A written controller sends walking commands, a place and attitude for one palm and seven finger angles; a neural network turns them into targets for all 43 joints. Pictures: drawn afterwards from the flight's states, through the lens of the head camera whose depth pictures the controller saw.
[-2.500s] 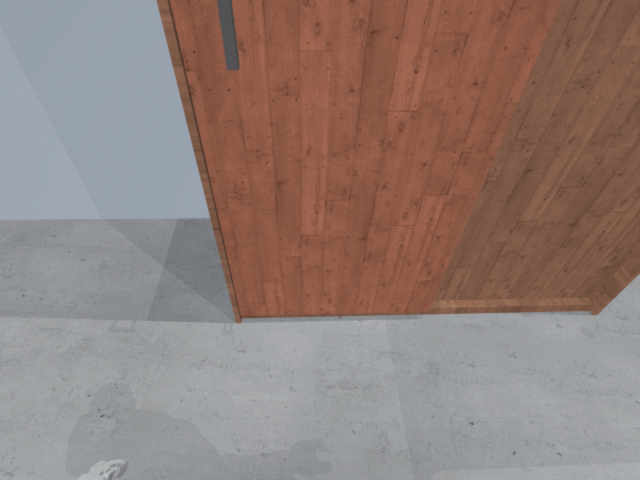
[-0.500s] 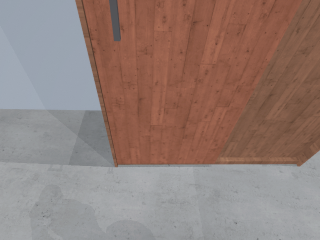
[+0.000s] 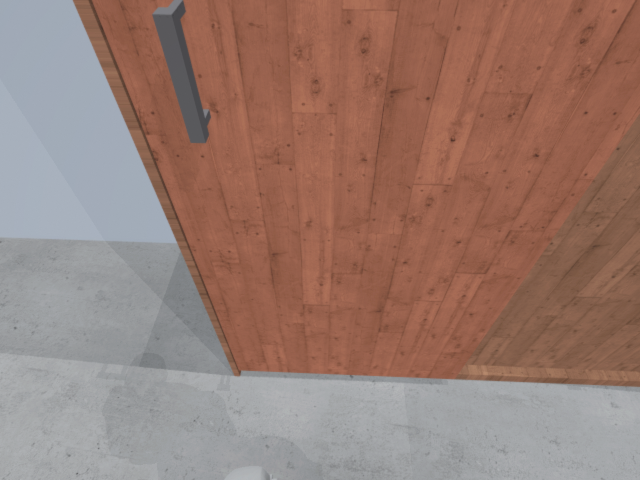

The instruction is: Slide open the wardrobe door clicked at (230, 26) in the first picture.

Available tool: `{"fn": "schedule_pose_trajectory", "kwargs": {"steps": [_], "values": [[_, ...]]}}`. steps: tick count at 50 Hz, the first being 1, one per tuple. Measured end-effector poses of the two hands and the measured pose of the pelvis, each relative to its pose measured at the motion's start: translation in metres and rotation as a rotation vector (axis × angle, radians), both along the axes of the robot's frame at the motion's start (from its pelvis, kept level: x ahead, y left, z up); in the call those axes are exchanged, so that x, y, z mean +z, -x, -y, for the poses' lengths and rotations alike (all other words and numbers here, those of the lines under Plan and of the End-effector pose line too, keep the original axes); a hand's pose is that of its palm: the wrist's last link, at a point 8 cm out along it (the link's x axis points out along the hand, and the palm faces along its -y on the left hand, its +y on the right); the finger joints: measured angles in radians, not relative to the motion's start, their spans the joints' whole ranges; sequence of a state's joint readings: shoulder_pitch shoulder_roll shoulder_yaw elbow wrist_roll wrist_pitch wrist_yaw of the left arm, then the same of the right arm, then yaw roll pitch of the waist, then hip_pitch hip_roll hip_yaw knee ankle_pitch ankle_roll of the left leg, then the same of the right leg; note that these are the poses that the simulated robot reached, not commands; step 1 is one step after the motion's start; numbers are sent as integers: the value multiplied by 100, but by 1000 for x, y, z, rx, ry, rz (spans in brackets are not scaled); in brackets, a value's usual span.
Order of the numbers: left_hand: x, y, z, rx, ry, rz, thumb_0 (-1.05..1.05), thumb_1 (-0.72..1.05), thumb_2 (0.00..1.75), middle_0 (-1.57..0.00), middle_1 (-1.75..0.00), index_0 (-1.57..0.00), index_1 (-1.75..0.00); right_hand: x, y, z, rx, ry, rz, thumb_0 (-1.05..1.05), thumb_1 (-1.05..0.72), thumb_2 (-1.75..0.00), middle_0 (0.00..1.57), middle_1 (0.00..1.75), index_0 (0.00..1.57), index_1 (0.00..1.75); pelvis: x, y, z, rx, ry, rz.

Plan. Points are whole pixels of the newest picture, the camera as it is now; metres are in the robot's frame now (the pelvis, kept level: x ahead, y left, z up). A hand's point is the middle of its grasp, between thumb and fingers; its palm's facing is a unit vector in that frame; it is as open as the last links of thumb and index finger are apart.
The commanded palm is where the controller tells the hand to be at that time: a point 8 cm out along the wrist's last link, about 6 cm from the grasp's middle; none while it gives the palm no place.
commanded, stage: come to a stop and stand still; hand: left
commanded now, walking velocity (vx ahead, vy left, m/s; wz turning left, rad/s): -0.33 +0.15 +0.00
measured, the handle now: (188, 75) +0.51 +0.18 +0.25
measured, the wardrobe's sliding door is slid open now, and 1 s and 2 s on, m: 0.00 0.00 0.00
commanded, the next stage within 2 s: look again from close up in 1.62 s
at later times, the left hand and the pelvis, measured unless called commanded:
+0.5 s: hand out of the picture +0.03 +0.23 -0.19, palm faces +0.01 -0.98 -0.22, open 7.4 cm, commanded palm none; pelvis +0.01 +0.03 +0.00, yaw -3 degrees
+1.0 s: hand out of the picture -0.05 +0.17 -0.16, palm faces +0.07 -0.98 -0.19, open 7.4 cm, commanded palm none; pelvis -0.02 +0.01 +0.01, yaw -1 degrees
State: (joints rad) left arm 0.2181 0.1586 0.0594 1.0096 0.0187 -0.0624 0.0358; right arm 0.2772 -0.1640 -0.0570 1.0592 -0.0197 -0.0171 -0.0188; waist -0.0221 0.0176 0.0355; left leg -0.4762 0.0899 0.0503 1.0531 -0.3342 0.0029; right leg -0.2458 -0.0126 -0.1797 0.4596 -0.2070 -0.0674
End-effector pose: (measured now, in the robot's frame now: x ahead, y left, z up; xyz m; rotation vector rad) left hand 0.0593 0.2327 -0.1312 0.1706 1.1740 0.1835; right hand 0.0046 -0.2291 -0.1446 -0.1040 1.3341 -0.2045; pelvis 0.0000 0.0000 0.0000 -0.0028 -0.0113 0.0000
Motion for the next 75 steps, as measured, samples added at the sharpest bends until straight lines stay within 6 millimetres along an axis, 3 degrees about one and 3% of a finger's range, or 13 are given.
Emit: {"fn": "schedule_pose_trajectory", "kwargs": {"steps": [3,7,13,19,26,31,36,44,49,55,62,69,75], "values": [[-3,10,-4,12,2,-74,-1,95,90,-20,-30,-20,-30,6,-54,-1,33,12,88,0,-91,-90,20,30,19,30,1,-15,-4,-11,2,-5],[-13,24,-11,45,25,-158,0,93,90,-20,-30,-20,-30,10,-107,-15,72,19,153,0,-91,-90,20,30,19,30,-2,-29,-15,-20,8,5],[-34,36,-29,87,55,-241,0,91,90,-20,-30,-20,-30,12,-141,-42,116,40,187,0,-91,-90,20,30,20,30,-12,-41,-35,-22,11,24],[-29,34,-42,56,44,-246,1,91,90,-20,-30,-20,-30,19,-126,-54,99,44,177,0,-90,-90,21,30,20,30,-5,-28,-39,-40,19,9],[-20,33,-44,-2,15,-215,1,91,90,-20,-30,-20,-30,17,-77,-36,17,45,159,0,-91,-90,21,30,20,30,-3,-4,-31,-58,20,-6],[-11,40,-26,-23,-6,-154,1,91,90,-20,-30,-20,-30,4,-21,-9,-29,24,85,0,-91,-90,21,30,20,30,-5,13,-13,-50,1,-2],[2,72,2,0,-6,-159,0,91,90,-20,-30,-20,-30,1,33,11,-63,-11,-32,0,-91,-90,20,30,20,30,5,21,2,-51,-30,3],[10,96,25,17,32,-206,1,91,90,-20,-30,-20,-30,3,83,14,-56,-29,-161,0,-91,-90,20,30,20,30,11,22,4,-33,-33,-17],[5,114,21,67,54,-251,1,90,90,-21,-30,-20,-30,3,67,0,-2,-21,-191,1,-91,-90,20,30,20,30,9,19,-9,-18,-29,-20],[-17,131,-7,53,75,-332,1,90,90,-21,-30,-20,-30,-2,-3,-31,48,16,2,1,-91,-90,20,30,20,30,-7,15,-40,-27,24,-27],[-29,97,-64,29,40,-254,1,91,90,-20,-30,-20,-30,6,-60,-78,110,30,180,0,-92,-90,20,30,20,30,-12,10,-74,-32,20,-5],[-19,52,-101,-31,-8,-144,1,91,90,-20,-30,-20,-30,7,-66,-113,106,-15,220,0,-91,-90,20,30,20,30,-10,11,-94,-53,10,-7],[-13,32,-112,-73,-26,-116,1,91,90,-20,-30,-20,-30,7,-45,-107,64,11,188,-2,-93,-90,21,30,20,30,-7,14,-101,-66,0,-13]]}}
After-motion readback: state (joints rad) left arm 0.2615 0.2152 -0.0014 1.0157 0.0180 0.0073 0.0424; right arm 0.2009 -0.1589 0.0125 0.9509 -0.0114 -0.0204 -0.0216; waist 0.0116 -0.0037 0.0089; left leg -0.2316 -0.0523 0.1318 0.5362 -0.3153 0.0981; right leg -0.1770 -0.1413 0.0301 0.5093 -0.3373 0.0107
